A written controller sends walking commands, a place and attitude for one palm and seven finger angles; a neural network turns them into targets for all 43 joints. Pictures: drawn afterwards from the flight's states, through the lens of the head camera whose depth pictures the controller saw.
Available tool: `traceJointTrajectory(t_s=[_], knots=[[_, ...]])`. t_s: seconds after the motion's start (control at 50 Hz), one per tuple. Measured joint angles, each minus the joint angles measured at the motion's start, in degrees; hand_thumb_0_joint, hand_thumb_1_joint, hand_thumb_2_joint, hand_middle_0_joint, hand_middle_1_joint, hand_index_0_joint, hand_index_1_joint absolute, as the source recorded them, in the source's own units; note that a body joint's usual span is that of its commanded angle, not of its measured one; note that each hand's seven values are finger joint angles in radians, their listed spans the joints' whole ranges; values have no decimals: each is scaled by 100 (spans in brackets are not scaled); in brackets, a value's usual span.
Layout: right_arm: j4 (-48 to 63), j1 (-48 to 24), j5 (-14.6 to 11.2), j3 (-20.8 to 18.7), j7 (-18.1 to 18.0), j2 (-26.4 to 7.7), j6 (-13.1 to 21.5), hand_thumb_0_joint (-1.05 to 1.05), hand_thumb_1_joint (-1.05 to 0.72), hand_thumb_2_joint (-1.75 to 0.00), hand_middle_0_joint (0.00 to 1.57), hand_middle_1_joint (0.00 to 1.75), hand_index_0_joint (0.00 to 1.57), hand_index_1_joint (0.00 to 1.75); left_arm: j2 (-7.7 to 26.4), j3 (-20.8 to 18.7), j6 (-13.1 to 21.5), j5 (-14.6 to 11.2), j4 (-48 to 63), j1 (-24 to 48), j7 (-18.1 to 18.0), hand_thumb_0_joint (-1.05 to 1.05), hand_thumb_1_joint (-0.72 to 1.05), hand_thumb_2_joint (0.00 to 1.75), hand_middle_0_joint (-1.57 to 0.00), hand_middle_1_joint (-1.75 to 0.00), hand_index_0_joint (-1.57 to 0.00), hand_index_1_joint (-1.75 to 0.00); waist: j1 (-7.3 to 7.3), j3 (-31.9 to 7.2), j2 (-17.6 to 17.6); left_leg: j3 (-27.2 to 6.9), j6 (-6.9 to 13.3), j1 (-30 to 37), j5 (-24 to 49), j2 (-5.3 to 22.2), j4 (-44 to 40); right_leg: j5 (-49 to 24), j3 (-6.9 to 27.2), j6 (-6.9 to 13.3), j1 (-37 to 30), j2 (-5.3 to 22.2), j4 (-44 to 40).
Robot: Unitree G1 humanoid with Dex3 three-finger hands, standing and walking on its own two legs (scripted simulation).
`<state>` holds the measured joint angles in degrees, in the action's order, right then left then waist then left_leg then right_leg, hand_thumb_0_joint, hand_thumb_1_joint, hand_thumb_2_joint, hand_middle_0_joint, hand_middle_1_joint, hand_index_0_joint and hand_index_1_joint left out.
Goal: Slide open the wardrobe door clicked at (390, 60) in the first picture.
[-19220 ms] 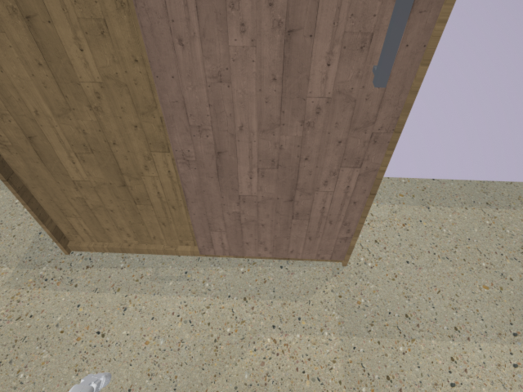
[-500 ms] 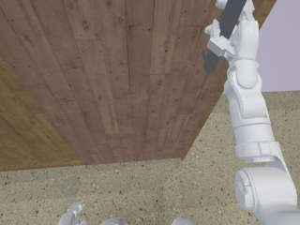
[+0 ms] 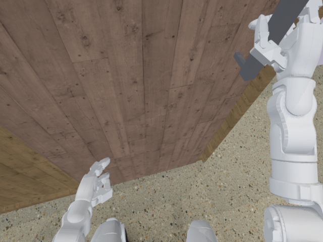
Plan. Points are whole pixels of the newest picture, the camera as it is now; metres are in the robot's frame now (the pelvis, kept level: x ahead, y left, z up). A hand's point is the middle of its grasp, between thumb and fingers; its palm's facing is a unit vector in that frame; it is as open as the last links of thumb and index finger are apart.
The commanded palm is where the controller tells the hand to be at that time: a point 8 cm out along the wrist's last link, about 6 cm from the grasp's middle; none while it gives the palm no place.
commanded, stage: step sideways, sliding the door along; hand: right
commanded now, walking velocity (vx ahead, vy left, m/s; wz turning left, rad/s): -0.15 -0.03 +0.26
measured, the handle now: (272, 14) +0.43 -0.21 +0.28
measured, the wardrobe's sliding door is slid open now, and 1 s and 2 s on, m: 0.06 0.38 0.46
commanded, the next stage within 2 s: stop walking and hold the door there in 1.92 s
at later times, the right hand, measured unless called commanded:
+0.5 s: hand (177, 56) +0.37 -0.04 +0.25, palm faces +0.06 +1.00 -0.02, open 6.9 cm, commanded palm +0.34 -0.03 +0.24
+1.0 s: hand (67, 80) +0.33 +0.11 +0.25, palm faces -0.32 +0.94 -0.13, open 7.5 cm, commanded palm +0.33 +0.06 +0.25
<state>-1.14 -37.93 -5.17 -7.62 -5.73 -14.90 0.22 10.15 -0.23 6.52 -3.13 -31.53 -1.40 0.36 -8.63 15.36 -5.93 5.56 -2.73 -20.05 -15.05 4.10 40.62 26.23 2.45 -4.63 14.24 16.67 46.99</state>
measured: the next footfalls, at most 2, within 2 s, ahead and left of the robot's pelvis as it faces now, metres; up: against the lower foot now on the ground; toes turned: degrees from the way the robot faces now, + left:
right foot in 0.14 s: +0.04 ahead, -0.11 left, +0.00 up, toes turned -7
left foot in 0.50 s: +0.12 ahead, +0.17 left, +0.00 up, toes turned +10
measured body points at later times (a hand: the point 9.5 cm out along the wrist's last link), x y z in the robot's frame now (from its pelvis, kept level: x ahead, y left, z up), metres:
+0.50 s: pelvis +0.05 +0.07 +0.02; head +0.13 +0.07 +0.46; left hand +0.27 +0.23 -0.07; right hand +0.36 -0.10 +0.25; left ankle +0.09 +0.17 -0.70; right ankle +0.00 -0.10 -0.70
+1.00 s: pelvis -0.04 +0.10 +0.03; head +0.02 +0.11 +0.48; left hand +0.11 +0.35 -0.06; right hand +0.34 +0.06 +0.26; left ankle -0.03 +0.24 -0.63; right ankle +0.03 -0.04 -0.71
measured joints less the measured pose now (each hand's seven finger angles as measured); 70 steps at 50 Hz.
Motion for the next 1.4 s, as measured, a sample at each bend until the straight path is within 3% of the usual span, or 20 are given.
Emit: traceJointTrajectory(t_s=[0.06, 0.12, 0.16, 0.2, 0.28, 0.4, 0.5, 0.54, 0.62, 0.68, 0.76, 0.84, 0.9, 0.98, 1.12, 1.18, 1.22, 1.26, 1.34, 1.4], knots=[[632, 450, -12, -268, -261, 291, -39, -9, -66, -84, 45, 140, 16, 122, 279, -142, 83, 4, -224, 217, -154, 1, 91, 90, -21, -30, -20, -30, 235, 16, -33, -18, -3, -188, -142, 183, 53, 850, 44, 203, 617, -905, 1056], [1260, 760, 179, -152, -390, 550, -59, -9, -67, -83, 45, 140, 16, 123, 486, -276, 161, -5, -328, 178, -213, 1, 91, 90, -20, -30, -20, -30, 400, 35, 27, 10, 97, -274, 112, 231, -47, 178, -451, 312, 558, -1393, -30], [1505, 817, 267, 93, -353, 641, -60, -9, -67, -81, 45, 140, 16, 121, 517, -400, 130, 16, -298, 14, -161, 2, 91, 90, -20, -30, -20, -30, 366, 22, 71, -64, 137, -451, 134, 106, 377, -946, -699, 469, 302, -1318, -782], [1634, 893, 321, 356, -256, 702, 10, -8, -69, -80, 45, 140, 15, 119, 406, -476, 95, 30, -249, -181, -31, 2, 91, 90, -20, -30, -20, -30, 162, 77, 293, -324, 213, -616, -736, -23, 1222, -600, -833, 524, 119, -1270, -802], [1975, 1467, 395, 721, -179, 878, 200, -6, -70, -78, 45, 140, 16, 117, 223, -332, 195, 66, -75, -536, 197, 2, 91, 90, -20, -30, -19, -30, 65, -43, 300, -255, 250, -651, -1220, -242, 2039, -479, -873, 398, -233, -1005, -1233], [2495, 2254, 327, 929, -115, 898, 375, -5, -71, -77, 45, 140, 15, 120, -105, 33, 228, 210, 173, -597, 319, 2, 91, 90, -20, -30, -20, -30, -19, -140, 284, -46, 179, -388, -644, -398, 1180, -596, -1142, 157, -695, -664, -1687], [2700, 2499, 193, 864, -143, 817, 426, -6, -70, -80, 45, 140, 13, 124, -283, 246, 168, 233, 250, -379, 313, 2, 91, 90, -20, -30, -20, -30, 47, -118, 249, 70, 186, 121, 357, -475, -277, -317, -1195, -25, -682, -465, -1056], [2717, 2507, 202, 839, -158, 868, 413, -7, -70, -80, 45, 140, 13, 124, -244, 296, 121, 195, 191, -231, 276, 2, 91, 90, -21, -30, -20, -30, 161, -143, 132, 232, 467, 301, 11, -550, -422, -220, -1030, 45, -374, -323, -404], [2866, 2616, 249, 986, -233, 1107, 488, -6, -70, -80, 45, 140, 14, 124, -52, 199, 8, 219, -4, 215, 206, 2, 91, 90, -21, -30, -21, -30, 284, -88, 271, 148, 746, 28, 127, -414, -413, 924, -194, 216, 568, -1176, 1135], [2979, 2710, 287, 1163, -239, 1147, 614, -4, -71, -79, 45, 140, 15, 126, -2, 125, -79, 257, -62, 384, 186, 2, 91, 90, -20, -30, -22, -31, 454, -14, 538, -16, 743, 35, 333, -338, -830, 941, -272, 176, 809, -1557, 985], [2820, 2594, 293, 1338, -192, 953, 809, -3, -70, -79, 45, 140, 14, 130, -7, 28, -308, 305, -20, 461, 131, 2, 91, 90, -20, -30, -21, -30, 732, -102, 809, -237, 731, -65, 682, -392, -1171, 291, -615, 130, 594, -1674, -332], [2409, 2250, 367, 1381, -162, 534, 710, -5, -63, -72, 42, 140, 11, 127, -52, -131, -513, 287, 75, 321, 11, 2, 91, 90, -20, -30, -21, -30, 994, -344, 851, -363, 612, -369, 708, -605, -774, -1281, -970, 391, -6, -1454, -1664], [1822, 1906, 297, 1302, 50, 328, 705, -6, -61, -69, 42, 140, 10, 125, -143, -212, -505, 344, 48, 103, 22, 1, 91, 90, -20, -30, -20, -30, 1013, -299, 828, -561, 383, -815, -695, -773, 974, -1167, -1048, 426, -97, -1258, -1596], [1112, 1546, 279, 1232, 220, 390, 573, -2, -60, -70, 43, 140, 14, 129, -117, -173, -482, 303, -159, -277, 102, 1, 91, 90, -20, -30, -20, -30, 889, -398, 412, -553, 207, -930, -743, -705, 1970, -1366, -972, 227, -125, -701, -1785], [193, 922, 85, 873, 162, 322, 413, 1, -62, -79, 45, 140, 16, 132, -191, 6, -579, 146, -387, -797, 83, 2, 91, 90, -20, -30, -20, -30, 717, -758, 167, -412, 119, 403, -802, -296, 102, -1550, -716, -138, 439, 28, -1512], [-214, 489, 67, 543, 68, 223, 400, -1, -63, -82, 45, 140, 15, 133, -117, 65, -523, 50, -509, -791, 25, 2, 91, 90, -21, -30, -20, -30, 787, -799, 145, -235, 27, 880, -673, -322, -719, -1045, -342, 34, 1059, 71, -685], [-409, 364, 73, 386, -12, 279, 415, -1, -65, -83, 45, 140, 16, 134, 66, -20, -541, 54, -750, -639, -91, 2, 91, 90, -21, -30, -20, -30, 951, -617, 7, -107, 86, 832, -729, -341, -476, -31, -64, 207, 1393, -343, 456], [-528, 301, 88, 364, -84, 326, 388, 0, -65, -84, 45, 140, 17, 135, 199, -88, -581, 95, -915, -586, -217, 2, 91, 90, -21, -30, -20, -30, 918, -519, 129, -173, 192, 842, -651, -233, -474, 407, -272, 300, 1465, -848, 1202], [-771, 182, 76, 365, -90, 396, 428, 3, -66, -85, 45, 140, 20, 137, 350, -87, -687, 175, -838, -740, -317, 2, 91, 90, -20, -30, -20, -30, 940, -620, 401, -149, 306, 772, -593, -196, -466, -705, -1095, 382, 773, -1339, -556], [-1050, -118, -34, 324, -57, 200, 503, 2, -68, -86, 45, 140, 21, 137, 256, -180, -627, 162, -747, -686, -293, 2, 91, 90, -20, -30, -20, -30, 899, -559, 650, -351, 403, 126, -1098, -422, 1011, -1341, -1214, 641, 532, -1252, -990]])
